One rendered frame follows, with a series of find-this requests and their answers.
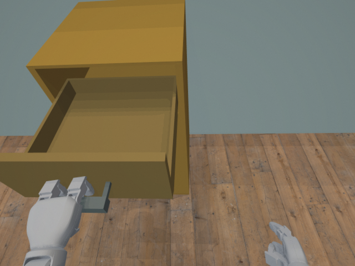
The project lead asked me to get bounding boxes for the cabinet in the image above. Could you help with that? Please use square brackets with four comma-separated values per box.
[26, 0, 189, 195]

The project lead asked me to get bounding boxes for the robot left hand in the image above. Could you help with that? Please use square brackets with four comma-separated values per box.
[27, 176, 94, 250]

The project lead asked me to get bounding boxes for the left robot forearm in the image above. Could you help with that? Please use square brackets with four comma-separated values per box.
[23, 247, 67, 266]

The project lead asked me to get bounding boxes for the robot right hand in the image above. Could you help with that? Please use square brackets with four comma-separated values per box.
[265, 222, 308, 266]

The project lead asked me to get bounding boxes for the handle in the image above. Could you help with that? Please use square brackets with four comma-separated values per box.
[58, 182, 111, 213]

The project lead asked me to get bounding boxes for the drawer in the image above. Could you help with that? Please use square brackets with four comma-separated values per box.
[0, 75, 178, 199]

